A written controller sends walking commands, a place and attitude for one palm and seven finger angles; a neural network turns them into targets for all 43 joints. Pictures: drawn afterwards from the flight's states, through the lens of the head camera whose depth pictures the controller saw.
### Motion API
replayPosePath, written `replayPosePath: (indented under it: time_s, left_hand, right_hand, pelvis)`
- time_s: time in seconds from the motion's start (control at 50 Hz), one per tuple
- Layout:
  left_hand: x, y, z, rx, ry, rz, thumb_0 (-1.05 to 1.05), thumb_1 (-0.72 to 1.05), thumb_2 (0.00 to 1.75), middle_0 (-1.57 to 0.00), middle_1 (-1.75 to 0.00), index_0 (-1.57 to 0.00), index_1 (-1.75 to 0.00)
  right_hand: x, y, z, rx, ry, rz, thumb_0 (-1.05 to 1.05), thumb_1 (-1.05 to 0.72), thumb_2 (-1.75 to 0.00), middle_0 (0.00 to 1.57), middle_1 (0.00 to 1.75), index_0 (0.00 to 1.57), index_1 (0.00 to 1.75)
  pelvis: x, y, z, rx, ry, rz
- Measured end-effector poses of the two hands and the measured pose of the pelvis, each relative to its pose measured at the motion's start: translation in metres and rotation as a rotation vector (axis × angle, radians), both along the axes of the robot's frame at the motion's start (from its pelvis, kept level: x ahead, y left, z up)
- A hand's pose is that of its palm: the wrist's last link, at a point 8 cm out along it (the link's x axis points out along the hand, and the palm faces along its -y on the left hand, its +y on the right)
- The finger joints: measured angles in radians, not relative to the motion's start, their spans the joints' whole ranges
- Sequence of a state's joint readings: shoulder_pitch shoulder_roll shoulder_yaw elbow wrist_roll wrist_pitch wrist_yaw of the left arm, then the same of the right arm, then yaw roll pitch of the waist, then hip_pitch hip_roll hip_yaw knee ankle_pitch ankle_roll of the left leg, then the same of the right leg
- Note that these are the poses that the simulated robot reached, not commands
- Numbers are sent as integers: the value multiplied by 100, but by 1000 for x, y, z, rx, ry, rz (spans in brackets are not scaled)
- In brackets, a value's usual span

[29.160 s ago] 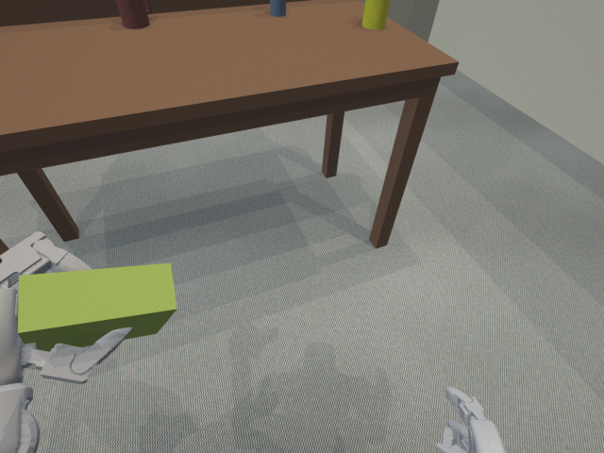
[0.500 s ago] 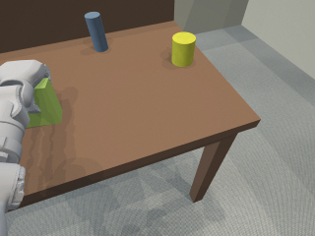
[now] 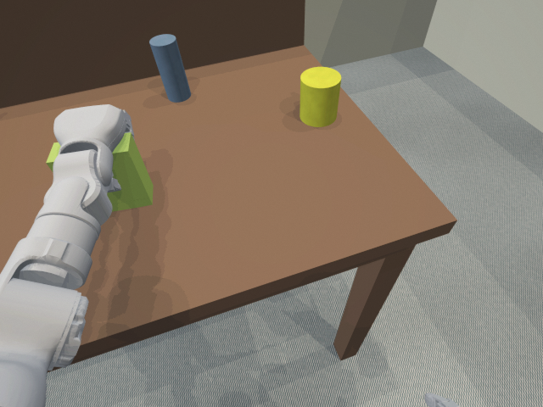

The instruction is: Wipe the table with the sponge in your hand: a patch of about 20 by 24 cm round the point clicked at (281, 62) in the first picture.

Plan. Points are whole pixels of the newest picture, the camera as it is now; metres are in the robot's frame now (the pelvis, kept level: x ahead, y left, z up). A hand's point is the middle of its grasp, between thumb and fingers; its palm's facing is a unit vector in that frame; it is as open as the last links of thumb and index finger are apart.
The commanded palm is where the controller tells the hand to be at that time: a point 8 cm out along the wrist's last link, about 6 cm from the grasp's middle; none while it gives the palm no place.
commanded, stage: slide across to the middle lane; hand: left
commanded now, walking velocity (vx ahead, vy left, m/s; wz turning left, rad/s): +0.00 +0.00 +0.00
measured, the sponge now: (111, 184) +0.42 +0.29 +0.09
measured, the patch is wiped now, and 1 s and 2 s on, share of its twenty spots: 0.60 0.65 0.75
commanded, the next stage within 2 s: wipe back along the middle lane in 0.08 s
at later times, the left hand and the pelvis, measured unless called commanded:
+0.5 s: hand (123, 165) +0.42 +0.25 +0.14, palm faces +0.00 +0.02 -1.00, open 8.9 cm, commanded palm +0.38 +0.24 +0.18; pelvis +0.01 -0.02 +0.00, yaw -1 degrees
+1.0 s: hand (123, 192) +0.36 +0.23 +0.14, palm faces +0.08 +0.00 -1.00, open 8.8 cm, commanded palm +0.32 +0.22 +0.16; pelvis +0.00 -0.02 +0.00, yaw -1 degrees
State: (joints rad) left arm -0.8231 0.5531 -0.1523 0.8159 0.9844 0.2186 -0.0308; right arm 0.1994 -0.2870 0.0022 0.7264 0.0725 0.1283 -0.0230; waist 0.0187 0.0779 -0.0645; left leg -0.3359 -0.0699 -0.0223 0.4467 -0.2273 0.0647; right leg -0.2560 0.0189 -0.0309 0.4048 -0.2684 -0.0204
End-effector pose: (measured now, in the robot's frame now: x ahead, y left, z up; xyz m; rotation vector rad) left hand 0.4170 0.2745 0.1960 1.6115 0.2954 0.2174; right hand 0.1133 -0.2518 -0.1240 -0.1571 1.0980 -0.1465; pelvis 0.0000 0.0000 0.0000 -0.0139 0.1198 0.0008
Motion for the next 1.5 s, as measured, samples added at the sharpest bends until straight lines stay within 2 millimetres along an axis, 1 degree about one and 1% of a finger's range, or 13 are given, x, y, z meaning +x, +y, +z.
replayPosePath:
  time_s: [0.1,0.28,0.4,0.52,0.74,0.86,1.08,1.3,1.4,1.5]
  left_hand:
    - [1,-5,0,-1,9,21,0,-46,115,-83,-143,-85,-149]
    - [3,-19,1,-16,13,6,0,-44,114,-82,-143,-84,-149]
    - [-8,-26,0,-23,-29,-11,-1,-42,112,-80,-145,-83,-150]
    - [-22,-32,-1,-22,-61,-5,0,-40,111,-79,-146,-82,-151]
    - [-52,-42,-1,-40,-102,3,2,-38,110,-77,-147,-80,-152]
    - [-64,-45,-2,-50,-117,11,2,-38,110,-76,-148,-80,-153]
    - [-83,-51,-4,-58,-152,16,3,-36,109,-74,-150,-79,-153]
    - [-92,-53,-5,-71,-175,31,4,-35,108,-71,-153,-78,-153]
    - [-101,-55,-5,-92,-196,23,4,-34,108,-69,-154,-78,-152]
    - [-114,-59,-5,-109,-220,20,4,-34,108,-67,-154,-78,-151]
  right_hand:
    - [4,-4,-1,2,4,2,1,-91,-89,20,30,20,30]
    - [8,-15,-1,-3,1,-9,1,-91,-90,20,30,20,30]
    - [12,-22,2,7,-18,-17,1,-91,-90,20,30,20,30]
    - [23,-23,5,18,-54,-9,1,-91,-90,20,30,20,30]
    - [55,-13,18,52,-167,28,1,-91,-90,20,29,20,30]
    - [67,-5,24,65,-213,52,1,-91,-90,20,29,20,30]
    - [72,3,27,85,-244,70,2,-91,-90,20,30,20,30]
    - [74,5,27,92,-262,69,2,-91,-90,20,30,20,30]
    - [80,6,30,97,-287,74,2,-91,-90,20,30,20,30]
    - [89,10,35,106,-319,90,2,-91,-90,20,29,20,30]
  pelvis:
    - [4,-4,0,2,-3,4]
    - [8,-12,0,6,-10,-1]
    - [10,-15,0,7,-20,-13]
    - [8,-18,0,9,-34,-17]
    - [4,-19,0,11,-61,-22]
    - [1,-19,0,12,-74,-24]
    - [-1,-18,-1,13,-86,-29]
    - [0,-16,-2,12,-89,-39]
    - [2,-14,-3,12,-96,-45]
    - [2,-13,-3,13,-102,-48]
